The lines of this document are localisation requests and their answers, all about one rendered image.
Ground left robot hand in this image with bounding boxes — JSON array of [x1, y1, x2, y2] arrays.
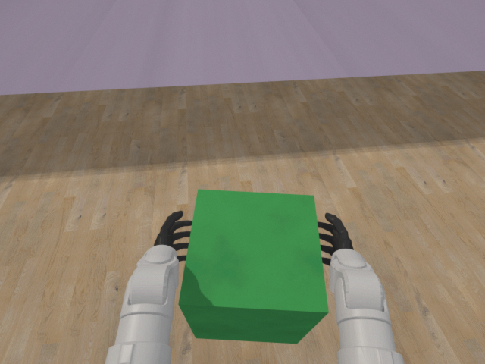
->
[[154, 211, 192, 262]]

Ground right robot hand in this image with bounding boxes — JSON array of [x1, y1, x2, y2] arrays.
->
[[318, 213, 354, 266]]

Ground carton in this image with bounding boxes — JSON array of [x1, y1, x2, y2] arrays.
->
[[178, 189, 329, 344]]

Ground right robot forearm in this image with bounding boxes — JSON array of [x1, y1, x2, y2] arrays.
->
[[329, 249, 405, 364]]

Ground left robot forearm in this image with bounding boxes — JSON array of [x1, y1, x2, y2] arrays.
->
[[105, 245, 179, 364]]

